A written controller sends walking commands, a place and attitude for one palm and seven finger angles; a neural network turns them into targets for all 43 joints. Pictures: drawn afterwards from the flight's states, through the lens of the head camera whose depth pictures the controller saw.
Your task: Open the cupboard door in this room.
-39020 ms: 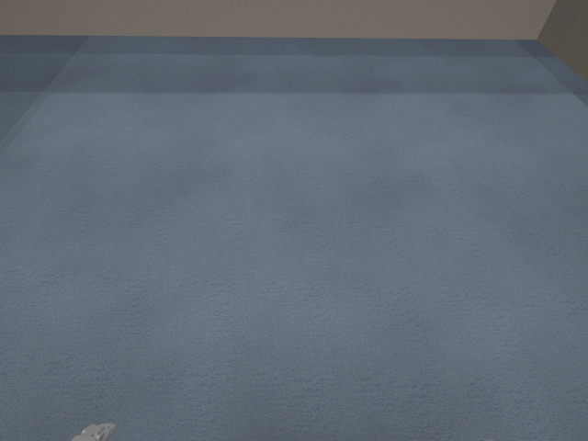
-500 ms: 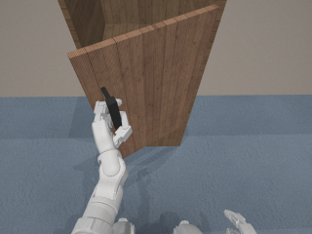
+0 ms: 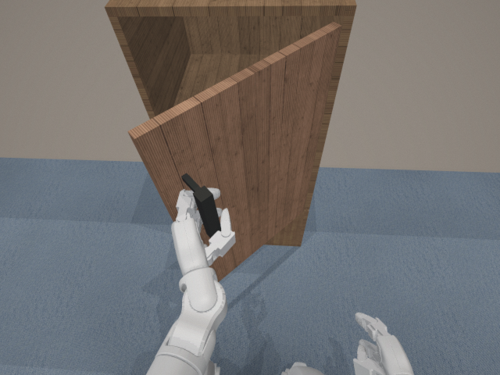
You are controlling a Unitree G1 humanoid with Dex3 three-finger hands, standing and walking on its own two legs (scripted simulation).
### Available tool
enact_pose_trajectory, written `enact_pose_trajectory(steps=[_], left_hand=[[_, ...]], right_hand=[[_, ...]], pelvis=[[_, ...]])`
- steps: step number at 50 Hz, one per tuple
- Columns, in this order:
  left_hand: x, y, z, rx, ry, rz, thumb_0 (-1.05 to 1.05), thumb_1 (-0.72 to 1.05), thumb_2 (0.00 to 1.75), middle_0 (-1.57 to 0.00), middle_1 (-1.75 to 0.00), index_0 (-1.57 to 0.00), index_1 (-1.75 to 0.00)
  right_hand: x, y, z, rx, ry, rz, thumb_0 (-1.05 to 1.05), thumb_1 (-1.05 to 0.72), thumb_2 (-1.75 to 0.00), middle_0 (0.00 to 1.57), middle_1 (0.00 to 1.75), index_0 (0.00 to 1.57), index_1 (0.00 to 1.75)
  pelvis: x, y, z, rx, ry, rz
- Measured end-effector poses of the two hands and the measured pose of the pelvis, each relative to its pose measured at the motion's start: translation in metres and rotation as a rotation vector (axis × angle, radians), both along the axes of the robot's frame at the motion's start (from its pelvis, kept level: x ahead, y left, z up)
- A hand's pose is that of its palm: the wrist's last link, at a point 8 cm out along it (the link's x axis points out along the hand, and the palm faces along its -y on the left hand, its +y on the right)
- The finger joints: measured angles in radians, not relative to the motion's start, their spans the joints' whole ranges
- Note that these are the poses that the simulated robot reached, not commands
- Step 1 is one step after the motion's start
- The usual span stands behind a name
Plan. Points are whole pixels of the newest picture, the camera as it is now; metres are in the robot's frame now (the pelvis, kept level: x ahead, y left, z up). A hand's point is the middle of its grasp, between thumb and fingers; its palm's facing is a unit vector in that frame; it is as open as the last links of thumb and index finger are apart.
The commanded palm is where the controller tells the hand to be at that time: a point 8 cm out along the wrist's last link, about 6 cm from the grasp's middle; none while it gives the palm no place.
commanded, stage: open thumb and fingers to let go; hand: left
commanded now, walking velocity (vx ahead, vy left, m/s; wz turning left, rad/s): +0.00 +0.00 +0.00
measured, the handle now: (202, 208) +0.37 +0.09 +0.04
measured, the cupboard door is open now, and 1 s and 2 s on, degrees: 45 47 48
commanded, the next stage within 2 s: slide the hand sideways off the handle in 0.66 s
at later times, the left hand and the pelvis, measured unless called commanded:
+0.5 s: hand (219, 237) +0.32 +0.06 +0.04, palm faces +0.31 -0.95 -0.03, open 14.2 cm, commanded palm +0.28 +0.10 +0.03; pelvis -0.02 +0.01 +0.00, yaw -2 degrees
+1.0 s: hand (218, 261) +0.29 +0.06 +0.04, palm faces -0.20 -0.98 -0.01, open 16.5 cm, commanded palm +0.27 +0.09 +0.03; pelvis -0.03 +0.06 -0.01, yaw -2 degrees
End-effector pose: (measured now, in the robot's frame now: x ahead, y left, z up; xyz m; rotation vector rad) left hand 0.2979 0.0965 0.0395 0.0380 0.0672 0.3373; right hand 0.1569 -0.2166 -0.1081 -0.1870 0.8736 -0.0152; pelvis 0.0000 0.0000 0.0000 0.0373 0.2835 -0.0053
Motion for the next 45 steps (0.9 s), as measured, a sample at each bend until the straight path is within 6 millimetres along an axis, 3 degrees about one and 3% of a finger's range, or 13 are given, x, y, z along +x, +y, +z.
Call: enact_pose_trajectory(steps=[5, 11, 16, 21, 36, 40, 45], left_hand=[[-0.005, 0.003, 0.0, 0.0, -0.011, 0.011, 0.0, 0.45, 0.7, -0.36, -1.29, -0.37, -1.31], [-0.008, 0.001, -0.001, -0.006, -0.025, 0.001, 0.0, 0.13, 0.57, -0.32, -1.25, -0.34, -1.27], [-0.009, 0.002, -0.001, -0.01, -0.03, -0.009, 0.0, -0.17, 0.44, -0.31, -1.22, -0.32, -1.23], [-0.012, 0.005, 0.0, -0.009, -0.038, -0.016, 0.0, -0.36, 0.36, -0.29, -1.14, -0.3, -1.15], [-0.01, 0.006, -0.001, -0.005, -0.043, -0.086, -0.01, -0.49, 0.3, -0.22, -0.55, -0.21, -0.56], [-0.008, 0.008, -0.001, -0.003, -0.043, -0.102, -0.01, -0.5, 0.3, -0.23, -0.44, -0.21, -0.48], [-0.016, 0.021, -0.004, 0.037, -0.085, -0.415, -0.01, -0.49, 0.3, -0.19, -0.37, -0.11, -0.41]], right_hand=[[-0.019, -0.012, -0.008, -0.004, 0.05, -0.02, 0.01, -0.91, -0.9, 0.2, 0.3, 0.2, 0.3], [-0.04, -0.018, -0.013, -0.009, 0.086, -0.054, 0.02, -0.91, -0.9, 0.2, 0.3, 0.2, 0.3], [-0.049, -0.016, -0.014, -0.012, 0.09, -0.071, 0.02, -0.91, -0.9, 0.2, 0.3, 0.2, 0.3], [-0.05, -0.008, -0.012, -0.01, 0.072, -0.072, 0.02, -0.91, -0.9, 0.2, 0.3, 0.2, 0.3], [-0.035, 0.029, -0.001, -0.002, -0.005, -0.048, 0.02, -0.91, -0.9, 0.2, 0.3, 0.2, 0.3], [-0.034, 0.038, -0.001, 0.003, -0.008, -0.04, 0.01, -0.91, -0.9, 0.2, 0.3, 0.2, 0.3], [-0.042, 0.042, -0.004, 0.01, -0.002, -0.055, 0.01, -0.91, -0.9, 0.2, 0.3, 0.2, 0.3]], pelvis=[[-0.004, -0.004, 0.0, 0.008, 0.005, -0.002], [-0.008, -0.003, -0.001, 0.009, 0.006, -0.012], [-0.012, 0.001, -0.002, 0.007, 0.004, -0.02], [-0.015, 0.007, -0.002, 0.0, -0.001, -0.024], [-0.02, 0.033, -0.005, -0.03, -0.009, -0.034], [-0.022, 0.038, -0.006, -0.034, -0.011, -0.034], [-0.024, 0.046, -0.01, -0.039, -0.013, -0.024]])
